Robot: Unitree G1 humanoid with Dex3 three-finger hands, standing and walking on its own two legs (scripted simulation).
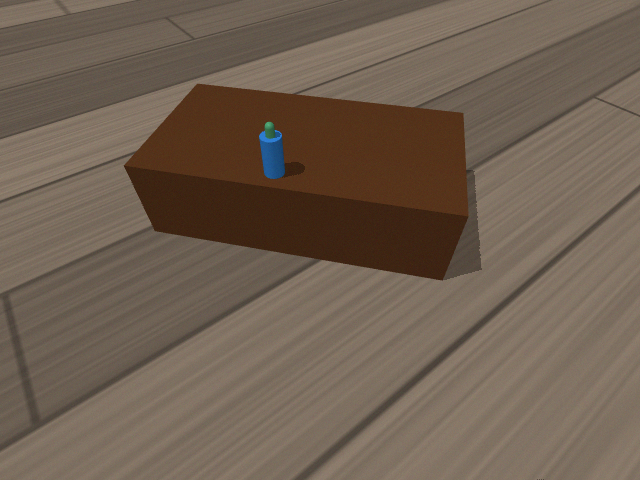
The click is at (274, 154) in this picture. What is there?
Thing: necked bottle
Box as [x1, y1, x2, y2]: [259, 122, 284, 178]
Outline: 267,122 264,126 265,130 261,132 259,135 264,173 267,177 277,178 284,173 281,134 280,132 274,129 273,124 271,122
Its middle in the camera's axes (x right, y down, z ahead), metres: -0.17 -0.30 +1.33
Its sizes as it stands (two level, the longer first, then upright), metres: 0.076 0.076 0.205
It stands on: a support 0.36 m high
